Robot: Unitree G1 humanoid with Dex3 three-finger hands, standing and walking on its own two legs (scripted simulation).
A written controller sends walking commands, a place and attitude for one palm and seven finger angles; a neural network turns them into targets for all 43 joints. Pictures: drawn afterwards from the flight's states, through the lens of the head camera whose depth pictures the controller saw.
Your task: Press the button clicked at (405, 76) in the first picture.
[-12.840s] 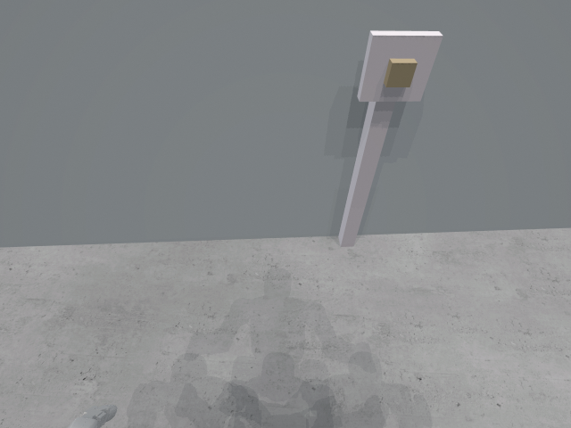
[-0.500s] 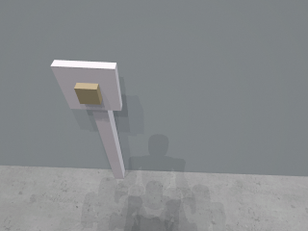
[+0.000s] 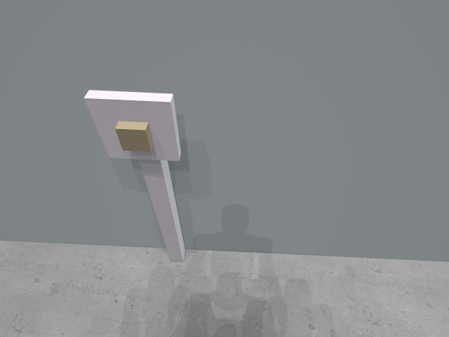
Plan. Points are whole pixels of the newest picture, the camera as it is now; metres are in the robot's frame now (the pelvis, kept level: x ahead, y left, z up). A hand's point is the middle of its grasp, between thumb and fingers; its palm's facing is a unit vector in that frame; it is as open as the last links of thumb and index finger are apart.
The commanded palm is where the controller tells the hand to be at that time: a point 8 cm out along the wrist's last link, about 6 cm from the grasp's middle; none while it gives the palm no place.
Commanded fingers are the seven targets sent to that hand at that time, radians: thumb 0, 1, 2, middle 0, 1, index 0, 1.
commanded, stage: look again from close up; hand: left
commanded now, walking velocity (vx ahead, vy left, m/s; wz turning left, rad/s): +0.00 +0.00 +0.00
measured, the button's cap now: (135, 135) +0.51 +0.25 +0.05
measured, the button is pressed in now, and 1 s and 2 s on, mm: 0 0 0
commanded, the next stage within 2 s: raise the hand and make a fist in 0.60 s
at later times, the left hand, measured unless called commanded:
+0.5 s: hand out of the picture +0.02 +0.20 -0.17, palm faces +0.02 -0.97 -0.24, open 7.3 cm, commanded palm none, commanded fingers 0.00 0.90 0.90 -0.20 -0.30 -0.20 -0.30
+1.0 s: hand (134, 273) +0.22 +0.17 +0.01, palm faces +0.11 -0.99 +0.01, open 6.3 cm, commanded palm +0.12 +0.24 -0.05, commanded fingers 0.00 0.90 0.90 -0.64 -0.78 -0.64 -0.78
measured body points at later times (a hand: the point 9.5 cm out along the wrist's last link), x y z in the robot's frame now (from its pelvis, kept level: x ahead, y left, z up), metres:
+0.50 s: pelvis +0.00 +0.02 +0.00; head +0.00 +0.00 +0.45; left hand +0.02 +0.25 -0.15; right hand -0.01 -0.17 -0.18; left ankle -0.02 +0.13 -0.74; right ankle +0.02 -0.09 -0.74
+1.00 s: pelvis -0.01 +0.01 -0.03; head +0.00 +0.01 +0.42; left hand +0.20 +0.23 +0.01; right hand +0.18 -0.26 -0.09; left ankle -0.02 +0.13 -0.74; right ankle +0.02 -0.09 -0.74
